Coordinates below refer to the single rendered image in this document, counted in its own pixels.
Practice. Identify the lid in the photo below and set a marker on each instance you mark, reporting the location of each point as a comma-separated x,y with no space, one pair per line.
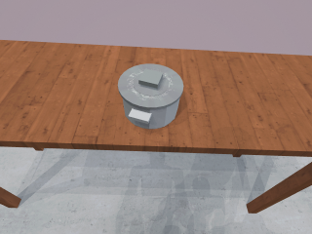
168,92

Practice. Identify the pot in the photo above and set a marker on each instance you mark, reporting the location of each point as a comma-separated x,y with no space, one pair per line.
150,119

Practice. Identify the table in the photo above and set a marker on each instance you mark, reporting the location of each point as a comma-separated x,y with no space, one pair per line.
66,96

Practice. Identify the knob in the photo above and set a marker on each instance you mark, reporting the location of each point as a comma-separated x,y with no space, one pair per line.
150,78

